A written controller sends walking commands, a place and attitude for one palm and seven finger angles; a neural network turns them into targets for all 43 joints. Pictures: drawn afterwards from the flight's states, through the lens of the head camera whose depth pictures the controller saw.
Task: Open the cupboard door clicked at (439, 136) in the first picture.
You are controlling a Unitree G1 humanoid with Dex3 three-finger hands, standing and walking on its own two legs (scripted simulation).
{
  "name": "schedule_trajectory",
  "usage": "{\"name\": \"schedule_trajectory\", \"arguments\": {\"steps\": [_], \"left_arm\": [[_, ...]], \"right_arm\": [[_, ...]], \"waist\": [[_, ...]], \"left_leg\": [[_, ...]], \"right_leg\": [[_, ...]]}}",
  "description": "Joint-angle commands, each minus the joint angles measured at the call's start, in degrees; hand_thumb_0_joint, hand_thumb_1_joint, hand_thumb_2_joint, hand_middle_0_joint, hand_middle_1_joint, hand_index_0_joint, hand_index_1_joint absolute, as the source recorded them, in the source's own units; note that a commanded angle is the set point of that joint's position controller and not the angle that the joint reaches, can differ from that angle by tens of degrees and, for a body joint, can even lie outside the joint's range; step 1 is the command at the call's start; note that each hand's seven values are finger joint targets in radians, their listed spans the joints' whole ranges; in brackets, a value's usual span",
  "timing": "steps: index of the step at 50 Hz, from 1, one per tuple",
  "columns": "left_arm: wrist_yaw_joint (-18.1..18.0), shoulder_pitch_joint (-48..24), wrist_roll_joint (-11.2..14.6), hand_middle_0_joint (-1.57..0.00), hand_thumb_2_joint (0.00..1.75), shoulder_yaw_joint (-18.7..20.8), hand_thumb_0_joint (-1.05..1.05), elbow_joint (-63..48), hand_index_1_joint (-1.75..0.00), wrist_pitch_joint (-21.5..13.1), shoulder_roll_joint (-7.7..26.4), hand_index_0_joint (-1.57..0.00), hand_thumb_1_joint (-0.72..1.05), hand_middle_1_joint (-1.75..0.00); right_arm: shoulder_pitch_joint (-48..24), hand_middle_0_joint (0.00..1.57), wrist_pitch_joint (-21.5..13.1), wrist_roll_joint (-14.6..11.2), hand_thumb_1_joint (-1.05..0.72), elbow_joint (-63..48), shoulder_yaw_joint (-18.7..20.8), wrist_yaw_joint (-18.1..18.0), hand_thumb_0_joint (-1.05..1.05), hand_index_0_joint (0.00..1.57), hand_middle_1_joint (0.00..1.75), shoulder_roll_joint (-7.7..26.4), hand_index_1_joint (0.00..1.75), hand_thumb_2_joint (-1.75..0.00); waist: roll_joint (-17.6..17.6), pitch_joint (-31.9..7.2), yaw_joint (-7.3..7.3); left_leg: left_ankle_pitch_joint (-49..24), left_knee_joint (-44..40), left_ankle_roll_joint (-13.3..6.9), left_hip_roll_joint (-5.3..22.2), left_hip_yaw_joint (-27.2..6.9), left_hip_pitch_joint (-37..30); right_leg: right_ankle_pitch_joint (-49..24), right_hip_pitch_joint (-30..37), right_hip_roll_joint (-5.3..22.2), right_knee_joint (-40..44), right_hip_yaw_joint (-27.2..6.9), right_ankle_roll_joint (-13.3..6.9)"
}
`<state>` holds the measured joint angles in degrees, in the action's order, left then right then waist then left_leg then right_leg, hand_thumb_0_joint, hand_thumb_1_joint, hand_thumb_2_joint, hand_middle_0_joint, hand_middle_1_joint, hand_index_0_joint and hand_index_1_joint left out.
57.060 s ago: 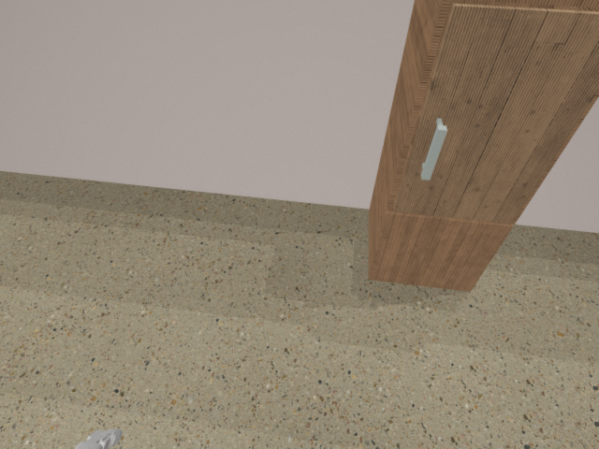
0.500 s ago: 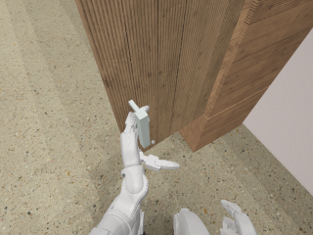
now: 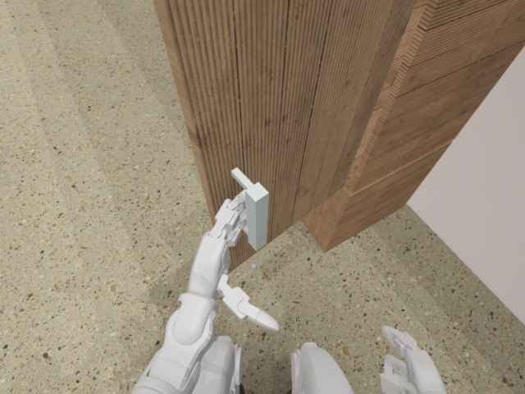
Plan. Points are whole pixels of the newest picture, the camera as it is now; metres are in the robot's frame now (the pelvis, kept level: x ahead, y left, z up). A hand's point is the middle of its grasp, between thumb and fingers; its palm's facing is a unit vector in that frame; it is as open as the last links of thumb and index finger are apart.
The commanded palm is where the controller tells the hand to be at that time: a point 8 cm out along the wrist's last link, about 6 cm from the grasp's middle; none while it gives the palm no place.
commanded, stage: slide the hand sideways off the handle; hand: left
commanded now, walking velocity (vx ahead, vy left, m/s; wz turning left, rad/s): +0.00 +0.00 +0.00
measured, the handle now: (248, 211) +0.38 +0.04 +0.05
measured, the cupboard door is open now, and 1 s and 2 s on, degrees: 99 98 98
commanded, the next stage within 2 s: draw the hand back to the body in 0.66 s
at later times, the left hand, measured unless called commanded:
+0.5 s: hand (218, 289) +0.26 +0.07 +0.03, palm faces -0.18 -0.98 -0.03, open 16.0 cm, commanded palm +0.24 +0.14 +0.04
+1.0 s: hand (158, 295) +0.24 +0.13 +0.10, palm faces -0.12 -0.99 -0.08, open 16.3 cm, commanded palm +0.22 +0.19 +0.09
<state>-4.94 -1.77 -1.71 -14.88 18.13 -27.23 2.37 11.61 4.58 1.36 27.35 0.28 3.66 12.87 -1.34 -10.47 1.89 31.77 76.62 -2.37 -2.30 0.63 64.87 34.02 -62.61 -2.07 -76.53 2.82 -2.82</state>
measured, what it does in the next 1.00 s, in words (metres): stands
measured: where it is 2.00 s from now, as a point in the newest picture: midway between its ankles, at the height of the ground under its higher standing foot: outside the picture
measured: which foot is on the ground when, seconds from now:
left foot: down 0.00-1.00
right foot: down 0.00-1.00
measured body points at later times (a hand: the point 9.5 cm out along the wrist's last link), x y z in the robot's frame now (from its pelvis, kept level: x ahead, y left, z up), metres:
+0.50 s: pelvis +0.02 -0.02 +0.00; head +0.10 -0.03 +0.45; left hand +0.27 +0.13 +0.04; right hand +0.20 -0.25 -0.09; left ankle +0.04 +0.09 -0.61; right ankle +0.03 -0.10 -0.61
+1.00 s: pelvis +0.01 +0.00 +0.02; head +0.07 -0.01 +0.46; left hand +0.24 +0.18 +0.10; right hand +0.19 -0.23 -0.07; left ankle +0.04 +0.09 -0.61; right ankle +0.02 -0.10 -0.61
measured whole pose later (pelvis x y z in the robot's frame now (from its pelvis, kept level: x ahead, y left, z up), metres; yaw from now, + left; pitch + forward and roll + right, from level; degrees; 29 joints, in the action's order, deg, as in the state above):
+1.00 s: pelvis +0.01 +0.00 +0.02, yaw +0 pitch +17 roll -2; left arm 8.6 23.7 10.4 -0.5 -12.5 -16.5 13.3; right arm 14.7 -0.1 -2.1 23.8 -1.6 -2.1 12.3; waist -3.6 -10.9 0.2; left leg 31.7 73.3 -2.0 -1.5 -1.1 58.1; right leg 33.2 -55.0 -3.1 -71.4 4.1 -3.0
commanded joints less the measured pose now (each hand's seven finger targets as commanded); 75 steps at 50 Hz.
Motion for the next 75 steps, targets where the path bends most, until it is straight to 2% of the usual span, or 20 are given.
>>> {"name": "schedule_trajectory", "arguments": {"steps": [1,8,15,19,27,31,36,38,42,47,49,52,57,61,63,64,65,67,71,75], "left_arm": [[0.86,-5.45,2.53,-0.15,0.3,1.91,0.0,-16.9,-0.3,-1.33,0.12,-0.15,-0.5,-0.3],[3.76,-3.87,4.73,-0.15,0.3,2.72,0.0,-18.84,-0.3,-1.26,1.39,-0.15,-0.5,-0.3],[6.99,5.68,5.99,-0.15,0.3,7.72,0.0,-20.87,-0.3,-1.83,5.83,-0.15,-0.5,-0.3],[8.8,12.46,7.64,-0.15,0.3,11.97,0.0,-23.12,-0.3,-1.11,8.93,-0.15,-0.5,-0.3],[13.65,14.71,11.16,-0.15,0.3,13.68,0.0,-28.11,-0.3,-2.5,10.35,-0.15,-0.5,-0.3],[17.02,19.29,12.35,-0.15,0.3,13.84,0.0,-28.93,-0.3,-3.78,11.01,-0.15,-0.5,-0.3],[19.28,15.78,12.78,-0.15,0.3,12.13,0.0,-31.37,-0.3,-2.62,11.56,-0.15,-0.5,-0.3],[18.64,15.22,12.47,-0.15,0.3,11.7,0.0,-31.78,-0.3,-1.42,11.32,-0.15,-0.5,-0.3],[14.74,19.94,12.64,-0.15,0.3,19.0,0.0,-42.44,-0.3,1.71,18.39,-0.15,-0.5,-0.3],[13.03,26.03,13.01,-0.15,0.3,17.52,0.0,-42.72,-0.3,8.05,15.16,-0.15,-0.5,-0.3],[13.9,26.57,13.14,-0.15,0.3,15.89,0.0,-40.43,-0.3,9.75,13.93,-0.15,-0.5,-0.3],[16.15,24.31,13.53,-0.15,0.3,13.71,0.0,-39.92,-0.3,10.4,13.51,-0.15,-0.5,-0.3],[17.37,25.96,15.29,-0.15,0.3,20.31,0.0,-45.4,-0.3,8.64,19.57,-0.15,-0.5,-0.3],[16.64,28.74,16.25,-0.15,0.34,22.41,0.0,-48.94,-0.3,8.41,19.78,-0.15,-0.4,-0.3],[16.5,30.64,16.77,-0.16,0.37,23.46,0.0,-48.71,-0.3,9.46,19.77,-0.16,-0.32,-0.3],[8.98,33.72,9.02,-0.16,0.39,23.46,0.0,-50.93,-0.3,13.96,24.13,-0.16,-0.29,-0.3],[5.49,35.42,8.1,-0.16,0.4,20.23,0.0,-52.23,-0.3,16.8,19.07,-0.16,-0.26,-0.3],[2.31,35.27,6.88,-0.16,0.43,18.59,0.0,-51.16,-0.3,19.99,16.77,-0.16,-0.18,-0.3],[-1.79,32.98,4.68,-0.17,0.5,21.62,0.0,-52.33,-0.3,22.29,20.66,-0.17,-0.05,-0.3],[-3.74,30.41,3.8,-0.17,0.55,24.21,0.0,-54.79,-0.3,22.98,22.97,-0.17,0.09,-0.3]], "right_arm": [[-1.84,0.2,-1.72,-0.88,-0.9,-9.39,2.0,-1.17,0.0,0.2,0.3,6.28,0.3,-0.9],[-2.06,0.2,-3.33,-1.16,-0.9,-8.89,1.33,-3.24,0.0,0.2,0.3,5.95,0.3,-0.9],[-2.24,0.2,-4.49,-1.11,-0.9,-9.6,1.25,-3.15,0.0,0.2,0.3,5.53,0.3,-0.9],[-1.66,0.2,-4.73,-1.38,-0.9,-10.18,1.32,-3.4,0.0,0.2,0.3,5.26,0.3,-0.9],[-1.83,0.2,-6.9,-1.74,-0.9,-9.86,1.42,-4.53,0.0,0.2,0.3,5.77,0.3,-0.9],[-1.59,0.2,-8.28,-1.89,-0.9,-9.71,1.82,-4.88,0.0,0.2,0.3,6.13,0.3,-0.9],[-1.48,0.2,-9.74,-1.96,-0.9,-10.04,1.91,-5.44,0.0,0.2,0.3,7.01,0.3,-0.9],[-1.7,0.2,-10.0,-1.95,-0.9,-10.5,1.8,-5.55,0.0,0.2,0.3,7.08,0.3,-0.9],[-1.4,0.2,-9.38,-2.51,-0.9,-13.09,1.83,-5.89,0.0,0.2,0.3,7.02,0.3,-0.9],[-0.54,0.2,-8.12,-3.75,-0.9,-14.03,1.22,-6.48,0.0,0.2,0.3,6.42,0.3,-0.9],[-0.03,0.2,-8.06,-4.01,-0.9,-14.05,0.81,-6.96,0.0,0.2,0.3,6.62,0.3,-0.9],[-0.12,0.2,-8.96,-4.2,-0.9,-14.33,0.17,-7.68,0.0,0.2,0.3,7.62,0.3,-0.9],[0.76,0.2,-10.59,-3.89,-0.9,-14.72,0.0,-8.2,0.0,0.2,0.3,7.64,0.3,-0.9],[1.01,0.2,-11.07,-4.35,-0.9,-15.12,-0.1,-7.84,0.0,0.2,0.3,6.8,0.3,-0.9],[0.89,0.2,-11.11,-4.51,-0.9,-14.84,0.06,-7.68,0.0,0.2,0.3,6.62,0.3,-0.9],[1.12,0.2,-9.57,-3.93,-0.9,-15.44,-0.1,-9.35,0.0,0.2,0.3,5.87,0.3,-0.9],[1.5,0.2,-8.84,-3.73,-0.9,-16.0,-0.44,-9.85,0.0,0.2,0.3,5.16,0.3,-0.9],[1.75,0.2,-7.97,-3.56,-0.9,-15.06,-0.55,-10.07,0.0,0.2,0.3,5.36,0.3,-0.9],[1.6,0.2,-7.48,-3.13,-0.9,-13.76,-0.77,-10.81,0.0,0.2,0.3,6.11,0.3,-0.9],[0.94,0.2,-8.86,-3.02,-0.9,-12.21,-1.29,-11.35,0.0,0.2,0.3,5.99,0.3,-0.9]], "waist": [[2.46,-18.83,-0.66],[6.18,-15.89,0.69],[2.63,-17.77,-1.94],[3.86,-18.54,-2.61],[3.79,-15.18,-0.22],[3.38,-16.04,-0.19],[2.22,-15.49,0.66],[1.46,-15.13,0.4],[-2.71,-21.3,-3.96],[1.08,-15.58,-1.76],[3.85,-10.05,-0.11],[3.23,-4.02,1.7],[-2.45,-6.87,-0.91],[-6.64,-6.34,-2.06],[-5.31,-6.33,-2.0],[-5.12,-7.37,-5.29],[-5.82,-4.23,-3.55],[-4.74,-0.2,-2.73],[-0.41,0.2,-2.29],[-3.16,-0.57,-2.88]], "left_leg": [[-10.54,-12.02,1.08,1.03,-4.34,-17.26],[-9.27,-10.25,0.44,0.9,-3.99,-13.6],[-12.6,-8.77,0.72,0.41,-2.76,-12.15],[-14.09,-7.87,0.93,0.46,-2.2,-10.12],[-12.39,-5.28,1.04,0.91,-2.71,-6.82],[-11.97,-4.4,1.08,1.13,-2.86,-6.39],[-9.28,-3.68,0.58,1.31,-3.17,-6.48],[-8.58,-4.08,0.41,1.32,-3.17,-6.91],[-11.84,-9.57,0.52,1.05,-3.42,-14.42],[-11.61,-15.31,0.46,1.09,-3.81,-18.8],[-8.33,-16.81,0.43,1.21,-3.85,-18.1],[-4.42,-19.34,0.18,1.39,-4.58,-19.4],[-8.07,-23.42,0.8,1.58,-5.36,-25.79],[-11.96,-26.86,1.82,2.08,-5.99,-30.98],[-14.75,-27.45,1.85,2.21,-5.79,-31.92],[-15.65,-32.11,1.91,4.04,-6.24,-34.31],[-14.13,-33.38,1.99,4.11,-6.1,-34.87],[-12.59,-35.03,1.92,4.42,-6.8,-34.66],[-16.49,-36.64,1.53,4.52,-6.06,-38.9],[-22.95,-39.11,1.83,4.65,-5.67,-44.58]], "right_leg": [[-12.55,10.93,0.92,13.96,-2.78,-0.07],[-12.25,11.67,1.05,14.96,-3.38,0.64],[-17.56,15.0,1.3,13.62,-4.84,0.54],[-23.67,19.45,1.93,14.1,-6.98,1.51],[-23.51,17.85,2.45,14.51,-8.67,2.41],[-22.82,16.66,2.6,13.9,-8.79,2.6],[-14.22,11.82,2.04,13.8,-7.91,1.97],[-10.88,9.91,1.54,13.51,-6.83,1.43],[-11.47,15.67,0.37,14.56,-4.82,0.36],[-12.93,18.86,-0.22,19.71,-2.37,1.26],[-9.41,18.2,0.04,22.69,-2.34,1.93],[-4.41,16.55,0.12,25.71,-1.79,1.83],[-8.98,20.7,-0.25,25.32,-0.22,1.0],[-12.85,22.88,-0.45,26.07,0.73,0.83],[-15.31,25.08,-0.65,27.02,0.92,0.93],[-15.0,27.22,0.76,29.92,-2.02,0.34],[-14.31,27.3,0.91,31.18,-1.67,0.59],[-14.48,28.81,0.97,33.17,-1.52,0.61],[-17.27,32.93,1.3,36.83,-1.31,0.98],[-20.83,36.96,1.87,39.37,-1.58,1.04]]}}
